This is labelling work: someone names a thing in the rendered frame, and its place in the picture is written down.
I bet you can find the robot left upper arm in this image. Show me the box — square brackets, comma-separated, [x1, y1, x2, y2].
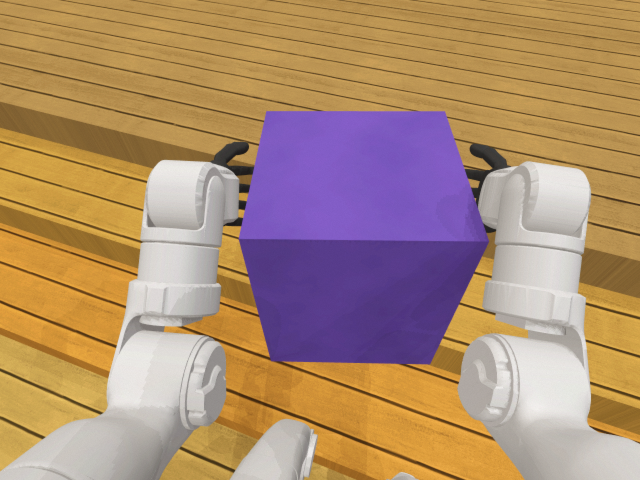
[0, 330, 226, 480]

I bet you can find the robot right forearm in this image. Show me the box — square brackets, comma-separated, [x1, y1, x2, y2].
[478, 161, 591, 414]

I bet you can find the right robot hand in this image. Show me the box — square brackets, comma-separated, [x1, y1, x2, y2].
[465, 144, 511, 233]

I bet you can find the left robot hand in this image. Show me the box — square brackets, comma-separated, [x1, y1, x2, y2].
[210, 142, 254, 226]

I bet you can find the robot left forearm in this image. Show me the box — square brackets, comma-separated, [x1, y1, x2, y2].
[107, 160, 239, 404]

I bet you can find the carton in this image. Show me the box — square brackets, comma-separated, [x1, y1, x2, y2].
[239, 111, 489, 364]

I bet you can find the right robot shin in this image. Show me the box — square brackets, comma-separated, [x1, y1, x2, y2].
[392, 472, 415, 479]

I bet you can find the robot left thigh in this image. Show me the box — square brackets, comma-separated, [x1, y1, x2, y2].
[230, 419, 318, 480]

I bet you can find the robot right upper arm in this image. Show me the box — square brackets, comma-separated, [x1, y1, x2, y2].
[457, 333, 640, 480]

